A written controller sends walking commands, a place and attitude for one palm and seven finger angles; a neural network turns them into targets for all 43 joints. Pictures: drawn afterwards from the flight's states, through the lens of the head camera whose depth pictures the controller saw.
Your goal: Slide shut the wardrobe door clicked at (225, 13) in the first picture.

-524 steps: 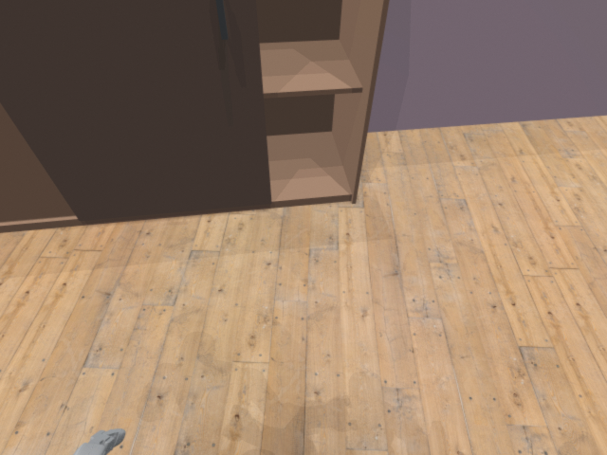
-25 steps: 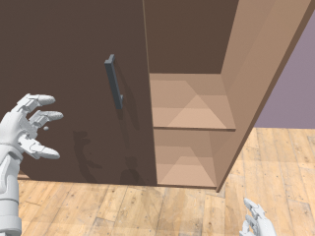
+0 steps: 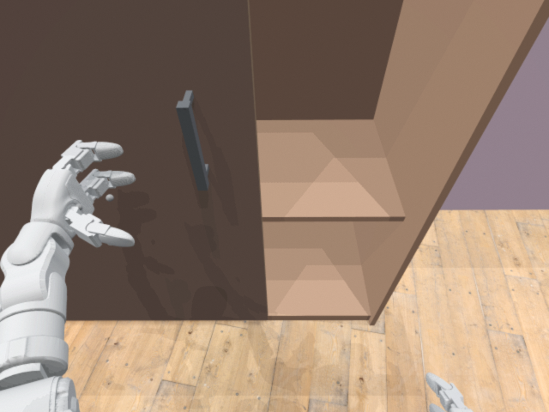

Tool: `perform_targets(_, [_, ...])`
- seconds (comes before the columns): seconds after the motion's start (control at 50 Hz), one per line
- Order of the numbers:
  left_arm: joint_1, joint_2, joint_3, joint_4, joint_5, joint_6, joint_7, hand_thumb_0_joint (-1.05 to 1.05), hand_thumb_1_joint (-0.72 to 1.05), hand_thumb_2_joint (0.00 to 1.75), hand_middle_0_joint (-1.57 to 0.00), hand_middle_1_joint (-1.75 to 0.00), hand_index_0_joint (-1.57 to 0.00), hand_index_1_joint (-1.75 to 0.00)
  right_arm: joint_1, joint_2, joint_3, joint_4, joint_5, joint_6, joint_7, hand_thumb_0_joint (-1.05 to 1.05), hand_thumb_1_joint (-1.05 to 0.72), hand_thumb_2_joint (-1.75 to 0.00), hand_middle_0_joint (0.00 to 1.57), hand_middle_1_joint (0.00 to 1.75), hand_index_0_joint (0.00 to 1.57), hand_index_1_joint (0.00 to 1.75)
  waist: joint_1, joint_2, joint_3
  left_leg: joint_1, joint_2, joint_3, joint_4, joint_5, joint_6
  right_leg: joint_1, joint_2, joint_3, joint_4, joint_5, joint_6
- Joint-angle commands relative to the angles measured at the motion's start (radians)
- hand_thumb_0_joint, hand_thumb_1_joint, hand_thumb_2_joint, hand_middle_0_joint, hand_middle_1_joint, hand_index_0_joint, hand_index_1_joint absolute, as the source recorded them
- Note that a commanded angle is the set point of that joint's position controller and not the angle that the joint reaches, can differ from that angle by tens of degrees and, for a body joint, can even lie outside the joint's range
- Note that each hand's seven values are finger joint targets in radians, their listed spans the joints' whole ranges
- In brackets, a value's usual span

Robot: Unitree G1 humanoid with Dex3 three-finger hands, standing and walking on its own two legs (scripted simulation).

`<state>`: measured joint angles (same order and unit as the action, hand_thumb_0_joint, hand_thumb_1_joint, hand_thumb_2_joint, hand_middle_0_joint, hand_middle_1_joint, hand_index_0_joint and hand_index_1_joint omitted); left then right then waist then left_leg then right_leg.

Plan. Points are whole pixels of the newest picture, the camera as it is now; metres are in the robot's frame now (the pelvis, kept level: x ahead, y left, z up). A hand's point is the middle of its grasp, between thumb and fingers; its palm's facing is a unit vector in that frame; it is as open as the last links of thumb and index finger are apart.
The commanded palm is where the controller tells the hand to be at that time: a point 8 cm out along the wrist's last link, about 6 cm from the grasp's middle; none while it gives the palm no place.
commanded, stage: move the hooked fingers beside the handle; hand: left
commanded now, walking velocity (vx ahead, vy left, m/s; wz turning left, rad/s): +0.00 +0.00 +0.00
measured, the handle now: (196, 143) +0.51 +0.15 +0.12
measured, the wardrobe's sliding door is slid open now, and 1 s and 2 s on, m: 0.38 0.38 0.38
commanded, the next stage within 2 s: feel for the door with the fingertips in 1.82 s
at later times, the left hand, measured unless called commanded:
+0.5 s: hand (145, 170) +0.43 +0.21 +0.13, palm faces +0.03 -1.00 -0.03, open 14.0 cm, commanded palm +0.41 +0.26 +0.13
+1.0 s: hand (152, 154) +0.46 +0.21 +0.14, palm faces +0.04 -1.00 -0.04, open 13.8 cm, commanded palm +0.44 +0.26 +0.12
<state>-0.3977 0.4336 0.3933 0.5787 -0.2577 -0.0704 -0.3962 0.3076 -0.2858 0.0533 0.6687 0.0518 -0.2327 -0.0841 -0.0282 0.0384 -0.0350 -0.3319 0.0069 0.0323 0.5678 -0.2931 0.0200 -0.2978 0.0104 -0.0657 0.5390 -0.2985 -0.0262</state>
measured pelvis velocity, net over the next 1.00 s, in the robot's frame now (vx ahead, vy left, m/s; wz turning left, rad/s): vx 0.00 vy -0.01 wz -0.02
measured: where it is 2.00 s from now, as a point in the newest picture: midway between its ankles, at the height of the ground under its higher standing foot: outside the picture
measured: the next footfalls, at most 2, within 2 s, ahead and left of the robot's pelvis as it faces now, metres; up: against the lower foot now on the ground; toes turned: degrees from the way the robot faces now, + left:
none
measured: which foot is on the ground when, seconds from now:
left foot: down 0.00-1.00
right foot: down 0.00-1.00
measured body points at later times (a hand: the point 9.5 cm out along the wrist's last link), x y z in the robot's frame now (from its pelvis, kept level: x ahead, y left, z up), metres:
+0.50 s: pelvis +0.00 +0.01 +0.00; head +0.04 +0.00 +0.45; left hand +0.42 +0.27 +0.14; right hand +0.10 -0.25 -0.11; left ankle +0.00 +0.11 -0.73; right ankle -0.01 -0.10 -0.73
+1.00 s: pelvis +0.00 -0.01 -0.01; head +0.06 -0.01 +0.44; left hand +0.45 +0.26 +0.14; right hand +0.04 -0.28 -0.12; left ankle +0.00 +0.11 -0.73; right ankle -0.01 -0.10 -0.73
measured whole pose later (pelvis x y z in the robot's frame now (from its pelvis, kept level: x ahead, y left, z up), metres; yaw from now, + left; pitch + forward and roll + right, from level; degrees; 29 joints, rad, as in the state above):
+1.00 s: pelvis +0.00 -0.01 -0.01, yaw -1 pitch +9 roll -1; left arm -0.77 0.52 0.40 1.02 -0.14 -0.20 -0.30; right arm 0.39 -0.30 0.03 0.68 0.03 -0.07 -0.03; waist -0.10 0.03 -0.05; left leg -0.47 0.03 0.04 0.62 -0.31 0.01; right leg -0.44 0.03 -0.06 0.59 -0.31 -0.04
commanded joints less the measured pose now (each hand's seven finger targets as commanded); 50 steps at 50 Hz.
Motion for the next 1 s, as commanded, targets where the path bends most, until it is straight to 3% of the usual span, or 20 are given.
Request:
perform_targets(0.0, [-0.384,0.259,0.043,-0.183,0.002,-0.043,0.041,0.00,-0.50,0.30,-0.30,-1.20,-0.30,-1.20,-0.033,-0.148,-0.061,-0.130,0.001,-0.036,-0.007,0.00,-0.90,-0.90,0.20,0.30,0.20,0.30,0.001,0.020,-0.249,0.149,0.006,-0.068,-0.057,0.260,0.021,0.012,-0.007,0.031,-0.052,0.274,-0.002])
perform_targets(0.02, [-0.384,0.277,0.058,-0.192,0.008,-0.046,0.054,0.00,-0.50,0.30,-0.30,-1.20,-0.30,-1.20,-0.029,-0.145,-0.063,-0.133,-0.001,-0.031,-0.005,0.00,-0.90,-0.90,0.20,0.30,0.20,0.30,0.004,0.029,-0.266,0.152,0.007,-0.071,-0.057,0.268,0.019,0.020,-0.008,0.032,-0.051,0.276,-0.001])
perform_targets(0.12, [-0.443,0.223,0.016,-0.283,0.018,-0.086,0.091,0.00,-0.50,0.30,-0.30,-1.20,-0.30,-1.20,-0.016,-0.133,-0.066,-0.135,-0.009,-0.021,0.009,0.00,-0.90,-0.90,0.20,0.30,0.20,0.30,-0.002,0.055,-0.349,0.247,0.023,-0.087,-0.041,0.435,0.005,0.025,-0.003,0.029,-0.036,0.341,-0.001])
perform_targets(0.22, [-0.512,0.178,-0.028,-0.116,0.032,-0.059,0.110,0.00,-0.50,0.30,-0.30,-1.20,-0.30,-1.20,-0.007,-0.140,-0.062,-0.102,-0.006,0.006,0.008,0.00,-0.90,-0.90,0.20,0.30,0.20,0.30,-0.032,-0.003,-0.190,0.151,0.022,-0.089,-0.063,0.293,0.005,-0.035,-0.002,0.020,-0.052,0.259,-0.002])
perform_targets(0.28, [-0.541,0.184,-0.034,-0.063,0.049,-0.050,0.121,0.00,-0.50,0.30,-0.30,-1.20,-0.30,-1.20,0.001,-0.143,-0.063,-0.100,-0.006,0.023,0.009,0.00,-0.90,-0.90,0.20,0.30,0.20,0.30,-0.031,0.013,-0.219,0.149,0.017,-0.091,-0.060,0.268,0.003,-0.038,-0.006,0.023,-0.046,0.241,-0.005])
perform_targets(0.36, [-0.645,0.193,-0.047,-0.123,0.060,-0.099,0.136,0.00,-0.50,0.30,-0.30,-1.20,-0.30,-1.20,0.019,-0.139,-0.068,-0.104,-0.013,0.029,0.015,0.00,-0.90,-0.90,0.20,0.30,0.20,0.30,-0.034,0.066,-0.349,0.245,0.020,-0.102,-0.036,0.357,-0.004,-0.029,-0.003,0.029,-0.033,0.277,-0.007])
perform_targets(0.42, [-0.718,0.187,-0.055,-0.077,0.054,-0.131,0.144,0.00,-0.50,0.30,-0.30,-1.20,-0.30,-1.20,0.039,-0.142,-0.068,-0.081,-0.016,0.034,0.016,0.00,-0.90,-0.90,0.20,0.30,0.20,0.30,-0.054,0.016,-0.337,0.231,0.022,-0.104,-0.030,0.360,-0.002,-0.039,0.004,0.030,-0.034,0.289,-0.004])
perform_targets(0.46, [-0.716,0.234,-0.007,0.006,0.057,-0.135,0.152,0.00,-0.50,0.30,-0.30,-1.20,-0.30,-1.20,0.050,-0.148,-0.069,-0.068,-0.016,0.043,0.015,0.00,-0.90,-0.90,0.20,0.30,0.20,0.30,-0.051,-0.019,-0.313,0.183,0.016,-0.089,-0.030,0.324,0.004,-0.024,0.004,0.035,-0.033,0.298,-0.003])
perform_targets(0.54, [-0.682,0.278,0.022,0.127,0.089,-0.125,0.154,0.00,-0.50,0.30,-0.30,-1.20,-0.30,-1.20,0.069,-0.150,-0.067,-0.069,-0.017,0.066,0.025,0.00,-0.90,-0.90,0.20,0.30,0.20,0.30,-0.033,0.031,-0.297,0.115,0.002,-0.066,-0.023,0.313,0.010,-0.003,-0.002,0.043,-0.021,0.327,-0.007])
perform_targets(0.58, [-0.712,0.264,-0.001,0.167,0.096,-0.127,0.145,0.00,-0.50,0.30,-0.30,-1.20,-0.30,-1.20,0.079,-0.151,-0.067,-0.075,-0.017,0.078,0.029,0.00,-0.90,-0.90,0.20,0.30,0.20,0.30,-0.045,-0.003,-0.284,0.077,-0.001,-0.056,-0.018,0.294,0.015,-0.002,-0.001,0.045,-0.017,0.340,-0.004])
perform_targets(0.6, [-0.700,0.295,0.026,0.192,0.101,-0.132,0.143,0.00,-0.50,0.30,-0.30,-1.20,-0.30,-1.20,0.087,-0.155,-0.070,-0.076,-0.018,0.084,0.031,0.00,-0.90,-0.90,0.20,0.30,0.20,0.30,-0.041,-0.040,-0.288,0.060,-0.001,-0.052,-0.008,0.293,0.021,0.010,0.001,0.049,-0.015,0.355,-0.004])
perform_targets(0.68, [-0.767,0.312,0.034,0.108,0.084,-0.184,0.123,0.00,-0.50,0.30,-0.30,-1.20,-0.30,-1.20,0.101,-0.152,-0.078,-0.089,-0.020,0.094,0.033,0.00,-0.90,-0.90,0.20,0.30,0.20,0.30,-0.045,0.035,-0.408,0.122,-0.002,-0.039,0.009,0.359,0.021,0.048,0.003,0.064,-0.001,0.429,-0.001])
perform_targets(0.7, [-0.774,0.331,0.044,0.093,0.084,-0.197,0.121,0.00,-0.50,0.30,-0.30,-1.20,-0.30,-1.20,0.106,-0.155,-0.081,-0.088,-0.022,0.098,0.034,0.00,-0.90,-0.90,0.20,0.30,0.20,0.30,-0.044,0.002,-0.426,0.120,0.001,-0.042,0.018,0.382,0.025,0.059,0.006,0.065,0.004,0.451,0.000])
perform_targets(0.72, [-0.778,0.313,0.031,0.103,0.080,-0.200,0.117,0.00,-0.50,0.30,-0.30,-1.20,-0.30,-1.20,0.107,-0.153,-0.081,-0.085,-0.020,0.102,0.034,0.00,-0.90,-0.90,0.20,0.30,0.20,0.30,-0.052,0.024,-0.418,0.118,0.000,-0.039,0.017,0.374,0.025,0.051,0.007,0.067,0.002,0.447,0.001])
perform_targets(0.78, [-0.817,0.303,0.018,0.186,0.080,-0.195,0.112,0.00,-0.50,0.30,-0.30,-1.20,-0.30,-1.20,0.119,-0.157,-0.081,-0.064,-0.014,0.112,0.032,0.00,-0.90,-0.90,0.20,0.30,0.20,0.30,-0.080,-0.002,-0.329,0.071,-0.001,-0.031,0.015,0.296,0.030,0.001,0.006,0.065,-0.012,0.404,0.007])
perform_targets(0.82, [-0.785,0.318,0.027,0.280,0.089,-0.171,0.108,0.00,-0.50,0.30,-0.30,-1.20,-0.30,-1.20,0.128,-0.165,-0.078,-0.058,-0.013,0.122,0.033,0.00,-0.90,-0.90,0.20,0.30,0.20,0.30,-0.081,-0.031,-0.274,0.004,-0.006,-0.023,0.013,0.227,0.034,-0.017,0.001,0.069,-0.017,0.366,0.009])
perform_targets(0.84, [-0.771,0.365,0.058,0.314,0.097,-0.165,0.108,0.00,-0.50,0.30,-0.30,-1.20,-0.30,-1.20,0.133,-0.171,-0.078,-0.057,-0.012,0.127,0.032,0.00,-0.90,-0.90,0.20,0.30,0.20,0.30,-0.076,-0.045,-0.257,-0.022,-0.006,-0.024,0.013,0.197,0.035,-0.023,-0.001,0.072,-0.021,0.339,0.009])
perform_targets(0.86, [-0.786,0.345,0.027,0.300,0.104,-0.166,0.102,0.00,-0.50,0.30,-0.30,-1.20,-0.30,-1.20,0.128,-0.167,-0.076,-0.066,-0.011,0.130,0.032,0.00,-0.90,-0.90,0.20,0.30,0.20,0.30,-0.078,0.001,-0.274,-0.021,-0.009,-0.019,0.011,0.194,0.033,-0.020,-0.004,0.076,-0.017,0.336,0.008])
perform_targets(0.92, [-0.769,0.370,0.050,0.249,0.110,-0.188,0.100,0.00,-0.50,0.30,-0.30,-1.20,-0.30,-1.20,0.137,-0.162,-0.080,-0.082,-0.016,0.135,0.038,0.00,-0.90,-0.90,0.20,0.30,0.20,0.30,-0.059,0.034,-0.370,0.015,-0.010,-0.024,0.026,0.253,0.035,0.017,-0.002,0.077,0.005,0.384,0.005])
perform_targets(0.98, [-0.730,0.328,0.033,0.258,0.091,-0.184,0.089,0.00,-0.50,0.30,-0.30,-1.20,-0.30,-1.20,0.135,-0.162,-0.084,-0.090,-0.013,0.143,0.039,0.00,-0.90,-0.90,0.20,0.30,0.20,0.30,-0.065,-0.003,-0.372,0.020,-0.006,-0.018,0.032,0.263,0.034,0.012,0.003,0.073,0.003,0.403,0.008])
